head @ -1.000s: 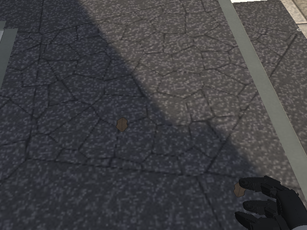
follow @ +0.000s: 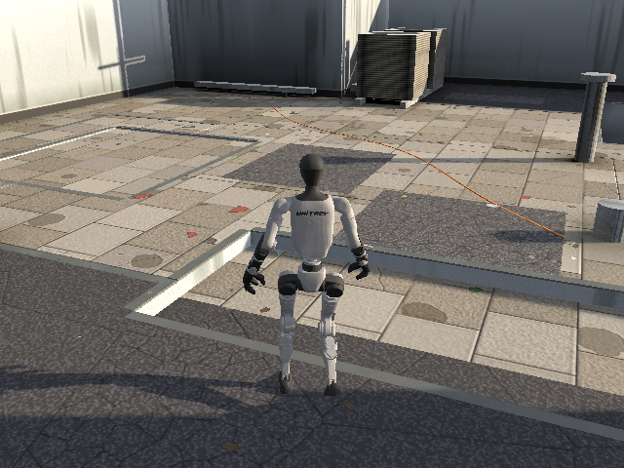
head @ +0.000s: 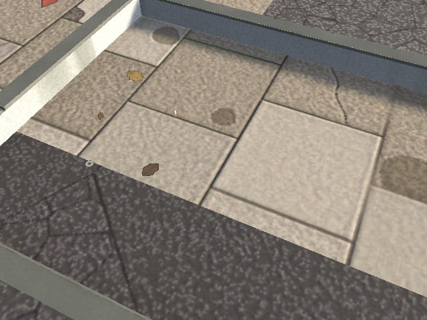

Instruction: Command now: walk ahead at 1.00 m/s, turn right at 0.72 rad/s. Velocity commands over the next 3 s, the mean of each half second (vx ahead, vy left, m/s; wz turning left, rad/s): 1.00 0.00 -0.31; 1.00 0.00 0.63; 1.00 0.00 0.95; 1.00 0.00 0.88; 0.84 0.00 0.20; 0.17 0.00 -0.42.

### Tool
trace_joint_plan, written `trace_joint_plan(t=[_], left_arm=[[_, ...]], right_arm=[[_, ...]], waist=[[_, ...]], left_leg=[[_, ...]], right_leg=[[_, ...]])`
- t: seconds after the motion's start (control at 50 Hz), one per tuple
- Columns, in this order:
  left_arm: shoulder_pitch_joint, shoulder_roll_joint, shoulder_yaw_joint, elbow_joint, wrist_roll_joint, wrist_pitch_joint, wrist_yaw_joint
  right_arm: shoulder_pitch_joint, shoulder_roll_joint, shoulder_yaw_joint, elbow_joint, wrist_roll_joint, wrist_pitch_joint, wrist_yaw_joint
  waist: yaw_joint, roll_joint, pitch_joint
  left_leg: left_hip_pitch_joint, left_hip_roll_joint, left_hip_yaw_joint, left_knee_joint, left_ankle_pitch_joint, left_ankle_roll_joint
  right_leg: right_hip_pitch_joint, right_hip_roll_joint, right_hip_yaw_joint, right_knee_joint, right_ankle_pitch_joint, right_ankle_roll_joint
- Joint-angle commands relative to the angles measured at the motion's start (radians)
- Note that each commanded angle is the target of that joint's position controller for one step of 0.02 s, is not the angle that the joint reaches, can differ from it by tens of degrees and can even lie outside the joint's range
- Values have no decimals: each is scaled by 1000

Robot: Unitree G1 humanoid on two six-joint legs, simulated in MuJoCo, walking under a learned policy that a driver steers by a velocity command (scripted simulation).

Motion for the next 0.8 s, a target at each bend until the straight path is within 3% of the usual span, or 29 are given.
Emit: trace_joint_plan(t=[0.02,0.06,0.12,0.16,0.18,0.2,0.24,0.26,0.28,0.32,0.38,0.4,0.42,0.44,0.46,0.48,0.5,0.52,0.54,0.56,0.58,0.6,0.62,0.64,0.7,0.74,0.76,0.78,0.8], left_arm=[[-82,-9,-25,-140,25,2,-38],[-104,-28,-36,-162,26,19,-46],[-244,-7,-49,-224,24,17,-63],[-259,-7,-53,-211,24,11,-81],[-211,-7,-46,-188,26,14,-79],[-230,19,-36,-185,13,8,-75],[-316,50,-28,-196,36,-12,-58],[-394,38,-37,-216,38,-22,-64],[-453,18,-44,-217,49,-34,-66],[-409,-28,-59,-174,49,-31,-61],[-129,13,-40,-42,55,-22,-26],[67,58,-16,41,57,-23,-9],[256,120,18,113,55,-14,6],[306,197,20,119,59,-17,8],[365,198,36,96,36,-17,2],[320,205,51,100,39,-16,10],[197,94,24,97,34,-22,24],[139,85,14,102,33,-37,32],[155,58,4,121,31,-54,29],[168,22,-6,139,14,-71,15],[109,-54,-25,155,8,-87,8],[-6,-39,-27,138,5,-103,9],[-42,-56,-33,145,2,-116,9],[-54,-58,-36,143,-4,-127,8],[32,14,-22,159,-34,-137,7],[80,57,-12,154,-9,-99,37],[65,84,-6,141,13,-73,52],[19,104,3,116,28,-48,62],[-34,120,11,100,27,-32,56]], right_arm=[[182,-84,-32,44,4,-19,0],[196,-73,-27,83,26,-44,17],[162,-136,-38,93,35,-65,31],[179,-150,-41,104,30,-65,34],[196,-159,-41,115,29,-68,34],[219,-133,-34,122,27,-68,42],[355,-166,-43,184,21,-60,17],[392,-167,-44,192,17,-49,8],[416,-152,-37,218,19,-38,-9],[407,-138,-23,235,24,-22,-23],[379,-175,-29,246,22,-1,-39],[348,-176,-33,254,21,13,-40],[288,-170,-45,248,35,12,-33],[339,-30,-21,210,37,-9,-19],[353,-48,-12,166,90,-37,-25],[277,-57,-2,131,101,-43,-32],[146,-81,-1,138,54,-30,-23],[166,-62,1,150,34,-12,-11],[209,-36,7,188,-4,20,0],[201,3,13,183,-23,48,18],[94,30,18,142,8,50,33],[-21,51,31,70,31,45,53],[-44,48,31,76,22,36,67],[12,38,27,103,20,31,77],[-32,12,27,112,28,28,78],[-30,-30,14,117,30,17,71],[79,-64,-2,140,31,18,71],[281,-110,-27,196,35,22,68],[454,-160,-61,241,43,28,58]], waist=[[-62,121,-27],[-28,128,27],[-19,126,77],[-24,126,40],[5,132,19],[-2,90,43],[-68,115,71],[-117,62,115],[-137,48,137],[-127,53,91],[-9,39,-13],[91,6,-88],[197,-124,-165],[102,-280,-257],[144,-180,-474],[131,-128,-462],[89,65,-197],[25,-9,-101],[-24,55,-51],[-62,73,18],[-85,47,99],[-134,-8,190],[-136,-51,203],[-152,-54,145],[-118,1,104],[-117,-34,33],[-182,-61,-42],[-280,-65,-143],[-369,11,-191]], left_leg=[[299,264,-399,-355,-220,144],[226,245,-299,-405,-85,144],[149,203,-103,-493,102,145],[43,162,28,-526,252,149],[86,204,41,-490,375,147],[158,168,79,-449,427,138],[577,231,17,-350,444,130],[624,201,34,-347,348,128],[622,196,47,-319,326,123],[559,184,74,-233,381,131],[532,202,48,161,681,158],[406,174,67,456,677,150],[134,43,84,965,152,123],[-341,-43,-56,1386,-625,115],[-529,-35,-182,1434,-521,126],[-664,-1,-114,1345,-374,108],[-661,58,-57,1183,-257,101],[-579,70,-55,1162,-230,89],[-487,92,-56,1167,-294,85],[-455,141,-94,1092,-304,96],[-465,167,-126,931,-115,92],[-319,158,-103,618,19,82],[-157,135,-56,457,193,85],[-36,112,-12,354,358,95],[-47,34,97,194,405,164],[-33,-63,178,129,289,198],[83,-99,182,134,208,219],[295,-125,159,144,121,251],[505,-103,70,69,74,306]], right_leg=[[-378,-135,45,1,57,19],[-370,-140,69,-118,67,32],[-295,-120,5,-414,219,42],[-37,-61,-157,-443,359,32],[-7,-83,-124,-374,432,9],[-62,-91,-99,-469,531,-12],[-421,-123,8,-530,533,-48],[-484,-122,-28,-701,539,-39],[-437,-128,-60,-809,627,-26],[-207,-143,-99,-937,726,-12],[86,-133,-146,-948,625,-30],[346,-136,-165,-959,624,-41],[630,-195,-121,-905,586,-73],[964,-340,-23,-444,1023,-70],[1125,-482,218,-467,995,-164],[1040,-566,418,-760,427,-210],[733,-471,347,-932,187,-155],[514,-516,377,-940,309,-178],[338,-523,332,-919,475,-179],[191,-496,243,-923,346,-145],[69,-420,139,-1000,252,-63],[-160,-341,-3,-1153,196,-7],[-251,-257,-120,-1172,299,22],[-232,-213,-207,-1137,444,40],[110,-264,-268,-1128,941,65],[339,-278,-304,-950,1318,105],[368,-295,-311,-754,1424,110],[308,-310,-301,-475,1428,104],[151,-245,-316,-53,1099,103]])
